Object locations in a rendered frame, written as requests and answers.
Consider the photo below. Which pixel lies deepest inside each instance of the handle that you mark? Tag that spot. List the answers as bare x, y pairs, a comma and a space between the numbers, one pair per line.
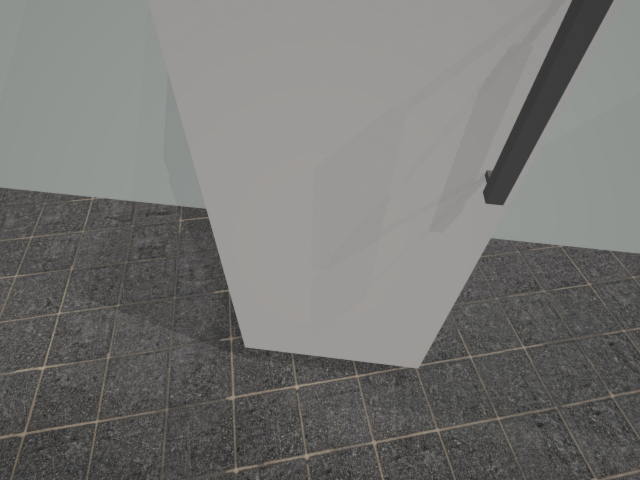
577, 30

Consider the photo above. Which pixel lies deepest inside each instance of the fridge door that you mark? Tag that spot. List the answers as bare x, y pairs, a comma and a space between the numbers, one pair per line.
341, 148

